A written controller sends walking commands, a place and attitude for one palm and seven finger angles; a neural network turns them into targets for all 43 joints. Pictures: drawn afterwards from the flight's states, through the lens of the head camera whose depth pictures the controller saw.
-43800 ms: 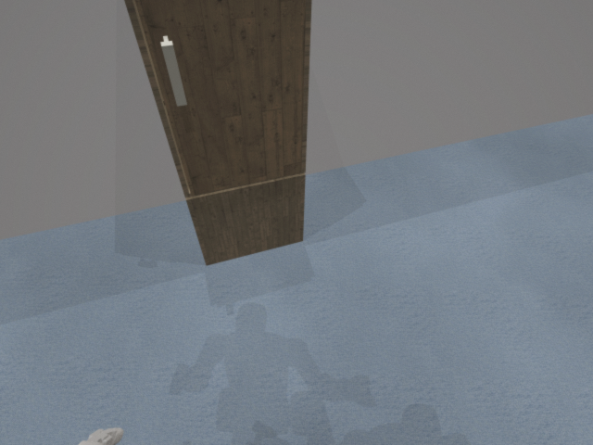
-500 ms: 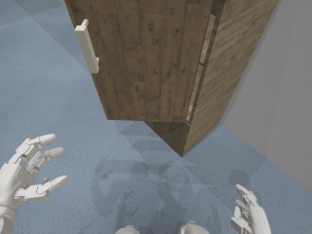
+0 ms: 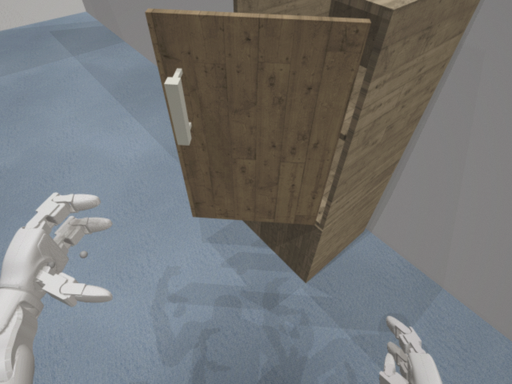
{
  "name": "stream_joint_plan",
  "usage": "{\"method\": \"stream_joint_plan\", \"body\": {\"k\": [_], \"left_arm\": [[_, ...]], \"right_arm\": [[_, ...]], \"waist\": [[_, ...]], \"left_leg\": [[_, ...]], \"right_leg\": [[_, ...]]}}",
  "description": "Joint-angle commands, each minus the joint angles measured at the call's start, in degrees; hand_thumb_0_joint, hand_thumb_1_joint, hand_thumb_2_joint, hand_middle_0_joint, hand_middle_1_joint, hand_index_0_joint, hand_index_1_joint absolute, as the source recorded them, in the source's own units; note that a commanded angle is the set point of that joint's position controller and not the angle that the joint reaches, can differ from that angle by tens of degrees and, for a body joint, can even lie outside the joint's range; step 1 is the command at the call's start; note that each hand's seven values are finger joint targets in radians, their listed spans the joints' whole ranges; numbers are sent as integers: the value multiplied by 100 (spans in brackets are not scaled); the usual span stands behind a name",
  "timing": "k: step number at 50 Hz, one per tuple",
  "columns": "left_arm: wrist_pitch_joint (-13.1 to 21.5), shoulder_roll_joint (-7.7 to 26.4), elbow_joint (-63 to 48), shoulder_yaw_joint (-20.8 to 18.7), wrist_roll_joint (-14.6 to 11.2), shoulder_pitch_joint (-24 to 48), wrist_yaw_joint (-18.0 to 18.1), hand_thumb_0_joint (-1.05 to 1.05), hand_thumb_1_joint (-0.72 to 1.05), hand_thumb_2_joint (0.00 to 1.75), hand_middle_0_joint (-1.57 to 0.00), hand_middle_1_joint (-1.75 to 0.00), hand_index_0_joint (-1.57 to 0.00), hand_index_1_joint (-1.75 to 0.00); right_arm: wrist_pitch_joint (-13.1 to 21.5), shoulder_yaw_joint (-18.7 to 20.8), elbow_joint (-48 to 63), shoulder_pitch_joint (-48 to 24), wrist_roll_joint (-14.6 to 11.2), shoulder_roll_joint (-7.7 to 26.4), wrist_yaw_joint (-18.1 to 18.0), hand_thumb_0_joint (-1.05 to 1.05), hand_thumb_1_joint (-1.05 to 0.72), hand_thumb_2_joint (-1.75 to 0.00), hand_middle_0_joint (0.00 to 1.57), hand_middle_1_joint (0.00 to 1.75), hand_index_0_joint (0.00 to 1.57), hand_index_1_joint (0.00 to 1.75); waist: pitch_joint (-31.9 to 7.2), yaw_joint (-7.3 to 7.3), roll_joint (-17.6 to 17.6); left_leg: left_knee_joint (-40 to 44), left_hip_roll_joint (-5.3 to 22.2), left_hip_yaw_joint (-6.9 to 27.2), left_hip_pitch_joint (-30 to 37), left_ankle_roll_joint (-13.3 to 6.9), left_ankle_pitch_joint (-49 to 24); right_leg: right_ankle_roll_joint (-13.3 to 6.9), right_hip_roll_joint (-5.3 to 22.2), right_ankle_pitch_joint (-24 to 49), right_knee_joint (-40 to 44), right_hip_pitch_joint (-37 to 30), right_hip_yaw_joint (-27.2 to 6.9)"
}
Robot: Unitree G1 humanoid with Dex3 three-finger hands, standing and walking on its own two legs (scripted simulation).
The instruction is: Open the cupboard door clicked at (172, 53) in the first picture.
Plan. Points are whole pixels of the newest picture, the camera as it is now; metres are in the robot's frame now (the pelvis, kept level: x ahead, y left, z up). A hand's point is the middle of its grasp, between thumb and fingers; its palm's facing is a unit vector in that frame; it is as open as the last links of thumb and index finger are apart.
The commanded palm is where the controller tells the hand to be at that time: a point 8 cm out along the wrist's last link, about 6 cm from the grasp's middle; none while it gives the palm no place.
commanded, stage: raise the hand with hooked fingers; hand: left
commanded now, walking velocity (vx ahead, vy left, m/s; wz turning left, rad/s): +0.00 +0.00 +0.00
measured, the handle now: (181, 107) +0.60 +0.21 +0.10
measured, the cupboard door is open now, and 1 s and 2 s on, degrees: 45 45 45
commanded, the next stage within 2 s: move the hooked fingers beside the handle in 0.84 s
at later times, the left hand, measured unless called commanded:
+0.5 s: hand (91, 204) +0.32 +0.27 +0.13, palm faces +0.02 -1.00 -0.02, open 14.0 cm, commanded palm +0.29 +0.31 +0.13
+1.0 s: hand (100, 214) +0.31 +0.25 +0.12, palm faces +0.04 -1.00 -0.01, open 14.0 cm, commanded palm +0.29 +0.30 +0.13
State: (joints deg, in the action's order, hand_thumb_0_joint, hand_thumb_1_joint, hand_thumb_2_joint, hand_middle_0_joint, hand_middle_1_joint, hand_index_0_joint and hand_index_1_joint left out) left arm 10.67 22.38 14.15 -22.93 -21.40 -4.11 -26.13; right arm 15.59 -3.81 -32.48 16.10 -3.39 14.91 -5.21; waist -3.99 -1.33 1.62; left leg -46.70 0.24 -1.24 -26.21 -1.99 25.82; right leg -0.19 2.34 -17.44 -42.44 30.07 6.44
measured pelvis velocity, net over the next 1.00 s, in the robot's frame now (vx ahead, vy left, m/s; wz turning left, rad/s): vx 0.01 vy -0.02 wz -0.01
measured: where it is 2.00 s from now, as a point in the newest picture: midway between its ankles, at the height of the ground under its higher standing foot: outside the picture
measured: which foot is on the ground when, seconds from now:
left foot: down 0.00-1.00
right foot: down 0.00-1.00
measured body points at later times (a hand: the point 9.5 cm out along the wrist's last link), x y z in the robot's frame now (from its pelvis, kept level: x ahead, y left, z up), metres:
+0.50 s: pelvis +0.02 -0.01 +0.02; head +0.05 -0.01 +0.47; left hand +0.31 +0.32 +0.13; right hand +0.18 -0.25 -0.06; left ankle -0.02 +0.09 -0.71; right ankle +0.04 -0.12 -0.71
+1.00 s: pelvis +0.01 -0.02 +0.02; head +0.03 -0.03 +0.47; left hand +0.30 +0.30 +0.13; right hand +0.18 -0.26 -0.06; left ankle -0.02 +0.09 -0.71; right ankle +0.04 -0.12 -0.71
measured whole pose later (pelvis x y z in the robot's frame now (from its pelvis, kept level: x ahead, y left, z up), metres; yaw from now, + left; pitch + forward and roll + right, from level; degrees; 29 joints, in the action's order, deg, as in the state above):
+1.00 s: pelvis +0.01 -0.02 +0.02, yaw -1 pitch +4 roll -1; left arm 6.4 23.5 22.6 -24.8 -19.4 6.4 -27.9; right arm 11.6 -3.3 -33.4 15.3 -3.6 15.7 -6.3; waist -2.4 -1.6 2.1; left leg -36.9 0.9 -1.5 -18.6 -0.6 22.0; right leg -1.4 1.1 -14.9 -34.8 23.6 6.2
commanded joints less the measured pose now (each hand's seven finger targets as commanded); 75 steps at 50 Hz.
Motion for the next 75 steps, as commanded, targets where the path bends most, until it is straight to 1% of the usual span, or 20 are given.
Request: {"method": "stream_joint_plan", "body": {"k": [1,4,7,14,17,21,25,29,35,38,40,42,47,53,57,63,65,68,69,75], "left_arm": [[59,1364,-1061,-464,9,1453,-74,0,-50,30,-30,-120,-30,-120],[235,1599,-1516,-665,39,1738,39,0,-50,30,-30,-120,-30,-120],[285,1597,-1275,-710,27,1841,73,0,-50,30,-30,-120,-30,-120],[-307,1590,-443,-537,89,2394,-174,0,-50,30,-30,-120,-30,-120],[-371,1869,-666,-680,121,2640,-206,0,-50,30,-30,-120,-30,-120],[-257,1719,-501,-821,-9,2023,-213,0,-50,30,-30,-120,-30,-120],[-242,1690,-364,-824,-35,2155,-200,0,-50,30,-30,-120,-30,-120],[-153,1763,-689,-783,103,2395,-119,0,-50,30,-30,-120,-30,-120],[57,1749,-684,-806,12,2495,-116,0,-50,30,-30,-120,-30,-120],[-23,1705,-391,-773,30,2473,-167,0,-50,30,-30,-120,-30,-120],[-88,1700,-280,-739,33,2434,-188,0,-50,30,-30,-120,-30,-120],[-116,1669,-292,-697,44,2450,-205,0,-50,30,-30,-120,-30,-120],[-34,1706,-442,-739,42,2436,-161,0,-50,30,-30,-120,-30,-120],[66,1857,312,-585,188,3820,-46,0,-50,30,-30,-120,-30,-120],[156,1812,568,-187,375,4675,-101,0,-50,30,-30,-120,-30,-120],[218,2004,1503,-393,392,4719,-52,0,-50,30,-30,-120,-30,-120],[226,2170,1665,-605,397,4540,5,0,-50,30,-30,-120,-30,-120],[226,2279,1741,-762,456,4347,86,0,-50,30,-30,-120,-30,-120],[246,2473,1795,-916,498,4385,129,0,-50,30,-30,-120,-30,-120],[536,2388,1604,-673,552,5229,66,0,-50,30,-30,-120,-30,-120]], "right_arm": [[270,396,845,-334,4,910,-100,0,-90,-90,20,30,20,30],[305,389,826,-296,46,844,-109,0,-90,-90,20,30,20,30],[267,351,735,-257,54,825,-124,0,-90,-90,20,30,20,30],[114,346,667,-304,-28,879,-210,0,-90,-90,20,30,20,30],[79,337,743,-292,-8,866,-193,0,-90,-90,20,30,20,30],[56,364,750,-225,34,839,-109,0,-90,-90,20,30,20,30],[-21,382,738,-256,22,868,-61,0,-90,-90,20,30,20,30],[-46,415,758,-228,26,828,-85,0,-90,-90,20,30,20,30],[-66,383,698,-282,40,821,-122,0,-90,-90,20,30,20,30],[-84,379,672,-333,11,815,-157,0,-90,-90,20,30,20,30],[-105,379,688,-341,-4,831,-158,0,-90,-90,20,30,20,30],[-101,370,718,-382,-8,812,-158,0,-90,-90,20,30,20,30],[-85,367,775,-409,-2,806,-148,0,-90,-90,20,30,20,30],[-114,340,525,-303,-41,873,-264,0,-90,-90,20,30,20,30],[-112,331,469,-238,-43,875,-297,0,-90,-90,20,30,20,30],[-196,341,412,-8,-15,953,-229,0,-90,-90,20,30,20,30],[-254,353,467,66,16,978,-170,0,-90,-90,20,30,20,30],[-366,390,523,143,20,982,-87,0,-90,-90,20,30,20,30],[-410,406,507,197,29,1003,-71,0,-90,-90,20,30,20,30],[-566,457,501,374,31,1010,-46,0,-90,-90,20,30,20,30]], "waist": [[-807,30,231],[-1260,-10,404],[-1122,-15,454],[-772,65,480],[-1186,-13,463],[-1297,-102,114],[-1023,-105,82],[-1383,-49,414],[-1212,-13,132],[-1057,8,347],[-957,-3,143],[-989,-3,285],[-1063,-20,139],[-680,275,120],[-1062,345,633],[-1352,250,17],[-1524,97,-81],[-1594,50,11],[-1570,51,-44],[-1635,285,197]], "left_leg": [[1203,-14,454,72,184,-1458],[1210,15,480,506,256,-2056],[1274,28,479,583,322,-2372],[1472,0,396,596,232,-2066],[1486,-4,418,825,237,-2570],[1412,-4,325,839,236,-3139],[1451,-33,258,670,217,-2859],[1452,-34,212,899,177,-2975],[1478,-57,177,730,122,-2493],[1518,-80,136,661,115,-2230],[1536,-70,145,594,108,-2105],[1548,-84,140,580,106,-2084],[1564,-73,176,573,104,-2016],[1541,-82,179,318,95,-1284],[1489,-98,216,502,96,-1263],[1428,-80,263,238,122,-1544],[1412,-89,261,159,132,-1800],[1387,-87,134,48,118,-2010],[1389,-72,132,-24,117,-2077],[1298,-41,89,118,80,-2153]], "right_leg": [[-156,-269,519,550,-1013,-232],[-161,-277,947,536,-1203,-219],[-172,-309,1183,579,-1289,-203],[-150,-245,1117,870,-1280,-224],[-164,-252,1503,886,-1614,-241],[-148,-267,2096,858,-1854,-249],[-163,-259,2050,892,-1779,-271],[-142,-222,2128,905,-1845,-325],[-137,-247,2016,981,-1980,-400],[-130,-213,1799,1042,-1854,-419],[-132,-221,1650,1068,-1844,-411],[-126,-193,1657,1071,-1865,-429],[-129,-219,1538,1063,-1896,-417],[-86,-197,715,1188,-1430,-516],[-127,-168,630,1124,-1334,-535],[-135,-187,1044,939,-1519,-476],[-160,-200,1339,839,-1751,-470],[-130,-180,1701,791,-1838,-514],[-126,-182,1796,773,-1874,-515],[-133,-242,1886,743,-1712,-576]]}}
